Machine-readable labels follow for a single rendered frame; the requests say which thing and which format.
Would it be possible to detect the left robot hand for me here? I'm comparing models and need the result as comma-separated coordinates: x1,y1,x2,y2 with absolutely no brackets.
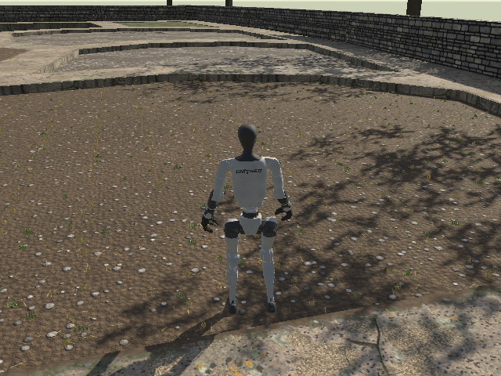
201,215,219,233

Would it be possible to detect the robot left upper arm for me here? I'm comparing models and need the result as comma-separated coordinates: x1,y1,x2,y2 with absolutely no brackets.
211,158,232,202

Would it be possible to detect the right robot hand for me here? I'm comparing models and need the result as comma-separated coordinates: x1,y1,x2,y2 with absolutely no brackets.
275,208,293,221

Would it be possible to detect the robot right shin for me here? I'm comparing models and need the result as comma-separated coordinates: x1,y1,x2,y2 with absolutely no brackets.
262,248,275,302

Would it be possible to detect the robot right forearm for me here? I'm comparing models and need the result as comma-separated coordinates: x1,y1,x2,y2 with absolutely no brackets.
277,188,291,212

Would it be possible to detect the robot left thigh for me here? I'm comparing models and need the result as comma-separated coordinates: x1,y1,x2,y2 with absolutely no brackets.
224,219,240,268

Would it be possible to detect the robot left forearm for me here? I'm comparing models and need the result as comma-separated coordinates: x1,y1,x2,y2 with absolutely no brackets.
204,190,219,219

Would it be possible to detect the robot right upper arm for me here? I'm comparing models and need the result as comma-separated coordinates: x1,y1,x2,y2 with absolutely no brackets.
265,157,286,199

